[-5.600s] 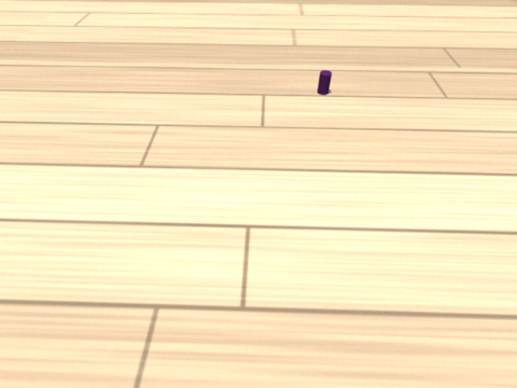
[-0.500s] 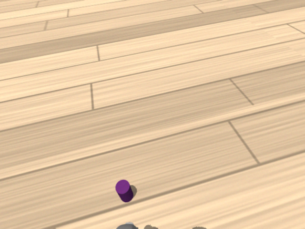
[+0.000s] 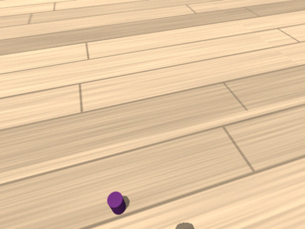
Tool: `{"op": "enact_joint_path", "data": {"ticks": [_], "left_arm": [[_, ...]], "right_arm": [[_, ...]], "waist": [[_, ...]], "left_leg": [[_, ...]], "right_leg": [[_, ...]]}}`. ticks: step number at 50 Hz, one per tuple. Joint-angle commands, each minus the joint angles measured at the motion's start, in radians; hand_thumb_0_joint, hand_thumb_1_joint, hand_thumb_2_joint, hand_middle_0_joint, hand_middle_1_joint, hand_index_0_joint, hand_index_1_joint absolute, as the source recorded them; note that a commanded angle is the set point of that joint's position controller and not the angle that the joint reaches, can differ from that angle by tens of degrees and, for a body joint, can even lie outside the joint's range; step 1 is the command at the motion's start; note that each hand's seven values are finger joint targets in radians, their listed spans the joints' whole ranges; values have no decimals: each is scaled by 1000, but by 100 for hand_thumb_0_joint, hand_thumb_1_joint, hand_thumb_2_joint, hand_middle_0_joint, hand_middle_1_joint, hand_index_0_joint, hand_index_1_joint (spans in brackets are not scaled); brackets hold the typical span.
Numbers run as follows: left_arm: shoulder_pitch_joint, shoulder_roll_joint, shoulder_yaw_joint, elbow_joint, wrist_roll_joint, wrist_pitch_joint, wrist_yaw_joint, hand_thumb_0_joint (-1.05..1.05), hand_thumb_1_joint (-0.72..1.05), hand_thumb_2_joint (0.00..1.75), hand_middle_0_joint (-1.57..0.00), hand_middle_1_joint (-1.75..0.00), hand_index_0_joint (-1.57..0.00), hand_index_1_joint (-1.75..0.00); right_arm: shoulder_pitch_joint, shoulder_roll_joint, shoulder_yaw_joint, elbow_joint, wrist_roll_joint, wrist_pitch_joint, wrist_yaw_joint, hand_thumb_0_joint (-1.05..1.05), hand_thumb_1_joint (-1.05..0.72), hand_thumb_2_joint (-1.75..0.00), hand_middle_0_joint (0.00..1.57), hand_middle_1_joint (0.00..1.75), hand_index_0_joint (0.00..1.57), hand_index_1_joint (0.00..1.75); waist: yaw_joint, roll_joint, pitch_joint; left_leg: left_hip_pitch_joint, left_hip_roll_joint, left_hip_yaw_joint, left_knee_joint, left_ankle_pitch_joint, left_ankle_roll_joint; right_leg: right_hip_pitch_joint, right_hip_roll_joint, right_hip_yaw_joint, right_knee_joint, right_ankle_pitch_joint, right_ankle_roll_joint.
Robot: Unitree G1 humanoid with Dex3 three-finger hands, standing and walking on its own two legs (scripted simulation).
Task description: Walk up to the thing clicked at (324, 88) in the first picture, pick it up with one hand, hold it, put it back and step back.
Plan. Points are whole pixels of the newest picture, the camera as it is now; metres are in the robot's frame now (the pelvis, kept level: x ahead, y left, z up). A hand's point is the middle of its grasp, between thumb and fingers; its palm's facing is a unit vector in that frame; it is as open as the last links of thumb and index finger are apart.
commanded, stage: walk up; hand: left
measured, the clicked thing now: (117, 203) +0.39 +0.23 -0.68
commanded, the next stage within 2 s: stand in 1.06 s
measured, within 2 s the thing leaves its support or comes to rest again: neither
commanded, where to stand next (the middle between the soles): +0.06 +0.02 m, yaw +2 degrees
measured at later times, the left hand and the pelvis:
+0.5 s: hand out of the picture +0.11 +0.26 -0.13, palm faces +0.00 -0.94 -0.34, open 7.4 cm; pelvis +0.01 +0.00 +0.02, yaw +1 degrees
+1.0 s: hand out of the picture +0.10 +0.26 -0.13, palm faces +0.03 -0.94 -0.33, open 7.4 cm; pelvis +0.02 +0.00 +0.02, yaw +2 degrees
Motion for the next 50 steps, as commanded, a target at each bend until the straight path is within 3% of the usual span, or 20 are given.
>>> {"op": "enact_joint_path", "data": {"ticks": [1, 2, 9, 12, 15, 19, 26, 38, 44, 50], "left_arm": [[-62, 234, 49, -46, -12, -27, 19, 0, 90, 90, -20, -30, -20, -30], [-70, 231, 48, -41, -16, -25, 21, 0, 90, 90, -20, -30, -20, -30], [-146, 213, 32, 5, -15, -5, 17, 0, 90, 90, -20, -30, -20, -30], [-166, 209, 28, 28, -12, -5, 14, 0, 90, 90, -20, -30, -20, -30], [-190, 212, 31, 42, -11, -8, 12, 0, 90, 90, -20, -30, -20, -30], [-210, 205, 32, 52, -10, -5, 10, 0, 90, 90, -20, -30, -20, -30], [-214, 198, 34, 61, -4, -4, 6, 0, 90, 90, -20, -30, -20, -30], [-188, 192, 41, 72, -4, -1, 10, 0, 90, 90, -20, -30, -20, -30], [-187, 185, 42, 71, -4, 3, 9, 0, 90, 90, -20, -30, -20, -30], [-183, 184, 45, 69, 1, 4, 9, 0, 90, 90, -20, -30, -20, -30]], "right_arm": [[-30, -215, -43, -26, 5, -32, -10, 0, -90, -90, 20, 30, 20, 30], [-41, -215, -43, -18, 6, -31, -12, 0, -90, -90, 20, 30, 20, 30], [-114, -216, -32, 39, -3, -20, -13, 0, -90, -90, 20, 30, 20, 30], [-147, -204, -23, 55, -4, -19, -10, 0, -90, -90, 20, 30, 20, 30], [-145, -196, -19, 69, -6, -19, -8, 0, -90, -90, 20, 30, 20, 30], [-159, -195, -21, 79, -9, -19, -8, 0, -90, -90, 20, 30, 20, 30], [-155, -189, -22, 84, -12, -15, -9, 0, -90, -90, 20, 30, 20, 30], [-139, -181, -24, 84, -14, -11, -13, 0, -90, -90, 20, 30, 20, 30], [-135, -182, -26, 88, -15, -12, -15, 0, -90, -90, 20, 30, 20, 30], [-132, -183, -28, 83, -17, -14, -15, 0, -90, -90, 20, 30, 20, 30]], "waist": [[-3, -75, -155], [-3, -45, -167], [2, 8, -114], [4, 8, -108], [0, -11, -120], [-3, -4, -130], [-8, -11, -124], [-7, -19, -130], [-7, -1, -97], [-8, -11, -114]], "left_leg": [[128, 93, -99, -81, 380, 82], [150, 86, -86, -85, 388, 76], [103, 103, -129, -220, 205, 72], [105, 93, -124, -252, 177, 61], [139, 88, -108, -262, 244, 50], [169, 86, -100, -286, 254, 44], [182, 77, -92, -305, 198, 39], [201, 78, -92, -299, 282, 39], [176, 76, -103, -330, 230, 34], [181, 79, -106, -328, 240, 39]], "right_leg": [[73, -86, 79, -138, 357, -62], [76, -95, 78, -127, 391, -68], [106, -77, 61, -209, 199, -54], [127, -84, 69, -256, 193, -47], [154, -94, 69, -290, 236, -41], [166, -96, 59, -323, 239, -33], [162, -101, 61, -362, 201, -29], [187, -99, 41, -363, 264, -24], [177, -94, 41, -367, 216, -23], [191, -96, 38, -369, 219, -24]]}}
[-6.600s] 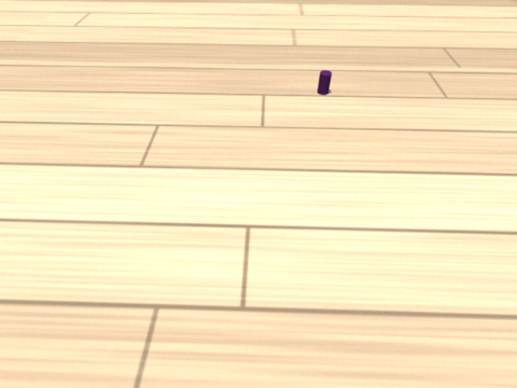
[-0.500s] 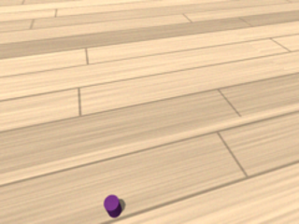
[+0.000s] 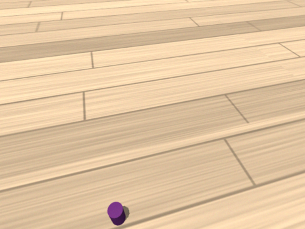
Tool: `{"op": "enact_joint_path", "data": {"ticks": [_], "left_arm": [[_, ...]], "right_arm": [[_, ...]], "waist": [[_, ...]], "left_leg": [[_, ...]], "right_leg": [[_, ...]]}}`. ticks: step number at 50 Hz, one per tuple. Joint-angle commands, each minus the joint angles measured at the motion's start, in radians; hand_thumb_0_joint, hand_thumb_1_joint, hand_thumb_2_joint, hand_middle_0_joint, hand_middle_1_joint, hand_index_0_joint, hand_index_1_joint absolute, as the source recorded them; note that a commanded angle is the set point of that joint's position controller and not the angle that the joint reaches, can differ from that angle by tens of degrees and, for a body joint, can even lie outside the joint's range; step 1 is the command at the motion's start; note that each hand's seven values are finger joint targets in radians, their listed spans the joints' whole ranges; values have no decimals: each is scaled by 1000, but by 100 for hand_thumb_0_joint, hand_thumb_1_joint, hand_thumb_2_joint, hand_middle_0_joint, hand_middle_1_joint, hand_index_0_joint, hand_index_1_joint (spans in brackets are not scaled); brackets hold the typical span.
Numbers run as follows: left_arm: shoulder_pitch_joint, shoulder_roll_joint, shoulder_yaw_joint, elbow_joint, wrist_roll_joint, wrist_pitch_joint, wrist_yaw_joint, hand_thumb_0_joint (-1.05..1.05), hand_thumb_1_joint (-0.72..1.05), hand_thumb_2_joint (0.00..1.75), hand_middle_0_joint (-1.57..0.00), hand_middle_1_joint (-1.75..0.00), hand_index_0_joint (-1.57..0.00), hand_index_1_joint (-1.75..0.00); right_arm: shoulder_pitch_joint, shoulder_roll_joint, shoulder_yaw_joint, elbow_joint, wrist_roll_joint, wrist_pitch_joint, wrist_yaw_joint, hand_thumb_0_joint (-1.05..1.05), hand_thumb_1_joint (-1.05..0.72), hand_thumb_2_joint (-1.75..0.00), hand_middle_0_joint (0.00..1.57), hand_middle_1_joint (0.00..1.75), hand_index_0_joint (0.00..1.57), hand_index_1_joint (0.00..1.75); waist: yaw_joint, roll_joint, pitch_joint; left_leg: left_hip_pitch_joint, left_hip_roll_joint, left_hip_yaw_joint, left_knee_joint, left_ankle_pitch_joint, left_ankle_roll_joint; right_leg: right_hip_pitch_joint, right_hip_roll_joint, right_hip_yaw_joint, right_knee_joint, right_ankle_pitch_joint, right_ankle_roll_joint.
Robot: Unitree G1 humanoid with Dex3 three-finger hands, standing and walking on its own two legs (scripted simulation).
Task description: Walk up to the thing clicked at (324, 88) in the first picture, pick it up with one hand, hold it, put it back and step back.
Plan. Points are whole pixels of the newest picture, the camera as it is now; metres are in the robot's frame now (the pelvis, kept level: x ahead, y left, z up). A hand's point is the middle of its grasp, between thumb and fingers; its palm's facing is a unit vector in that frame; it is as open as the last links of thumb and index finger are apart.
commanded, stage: walk up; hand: left
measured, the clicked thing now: (117, 213) +0.37 +0.22 -0.70
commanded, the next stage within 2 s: stand in 0.06 s
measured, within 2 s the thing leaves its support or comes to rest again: neither
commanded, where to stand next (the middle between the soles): +0.04 +0.01 m, yaw +0 degrees
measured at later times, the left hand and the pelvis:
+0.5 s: hand out of the picture +0.07 +0.25 -0.15, palm faces -0.02 -0.94 -0.34, open 7.4 cm; pelvis -0.01 +0.00 +0.00, yaw -1 degrees
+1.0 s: hand out of the picture +0.07 +0.24 -0.15, palm faces -0.03 -0.94 -0.34, open 7.4 cm; pelvis +0.00 -0.01 +0.00, yaw -1 degrees
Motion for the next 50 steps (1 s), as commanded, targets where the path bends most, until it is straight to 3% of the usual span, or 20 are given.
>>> {"op": "enact_joint_path", "data": {"ticks": [1, 5, 17, 24, 29, 37, 42, 48, 50], "left_arm": [[-53, 211, 37, -57, 1, -19, 14, 0, 90, 90, -20, -30, -20, -30], [-49, 215, 31, -57, -5, -26, 20, 0, 90, 90, -20, -30, -20, -30], [-41, 214, 24, -51, -3, -27, 21, 0, 90, 90, -20, -30, -20, -30], [-35, 218, 25, -51, -1, -24, 20, 0, 90, 90, -20, -30, -20, -30], [-34, 221, 27, -55, -2, -24, 20, 0, 90, 90, -20, -30, -20, -30], [-22, 221, 25, -59, 1, -22, 18, 0, 90, 90, -20, -30, -20, -30], [-21, 229, 27, -61, -2, -24, 19, 0, 90, 90, -20, -30, -20, -30], [-11, 223, 24, -57, -2, -22, 17, 0, 90, 90, -20, -30, -20, -30], [-19, 223, 25, -61, 0, -23, 19, 0, 90, 90, -20, -30, -20, -30]], "right_arm": [[-50, -221, -45, -62, -4, -20, -11, 0, -90, -90, 20, 30, 20, 30], [-63, -215, -44, -63, -3, -15, -12, 0, -90, -90, 20, 30, 20, 30], [-71, -220, -44, -54, -2, -9, -7, 0, -90, -90, 20, 30, 20, 30], [-69, -219, -43, -54, -3, -9, -6, 0, -90, -90, 20, 30, 20, 30], [-60, -214, -40, -54, -5, -11, -6, 0, -90, -90, 20, 30, 20, 30], [-47, -222, -42, -51, -5, -8, -7, 0, -90, -90, 20, 30, 20, 30], [-41, -215, -39, -52, -5, -11, -7, 0, -90, -90, 20, 30, 20, 30], [-35, -217, -37, -54, -3, -7, -6, 0, -90, -90, 20, 30, 20, 30], [-35, -217, -36, -56, -4, -9, -6, 0, -90, -90, 20, 30, 20, 30]], "waist": [[-2, 4, -66], [-1, 5, -62], [-2, 0, -89], [-6, 2, -58], [-2, -4, -59], [-2, 0, -66], [-2, -10, -64], [-2, -6, -49], [-3, -1, -59]], "left_leg": [[16, 92, -85, -58, 139, 35], [30, 113, -90, -65, 241, 23], [64, 117, -79, -75, 194, 26], [59, 110, -81, -93, 101, 21], [49, 114, -82, -92, 142, 19], [46, 113, -82, -89, 82, 23], [57, 116, -82, -85, 149, 19], [49, 111, -80, -91, 90, 22], [53, 115, -82, -87, 139, 22]], "right_leg": [[-5, -88, 72, -53, 91, -36], [1, -105, 82, -63, 165, -30], [8, -110, 88, -82, 151, -29], [-32, -104, 93, -90, 69, -31], [-17, -105, 92, -82, 95, -32], [-24, -108, 100, -93, 58, -35], [-24, -105, 99, -81, 99, -35], [-31, -105, 102, -91, 66, -35], [-22, -106, 98, -83, 109, -36]]}}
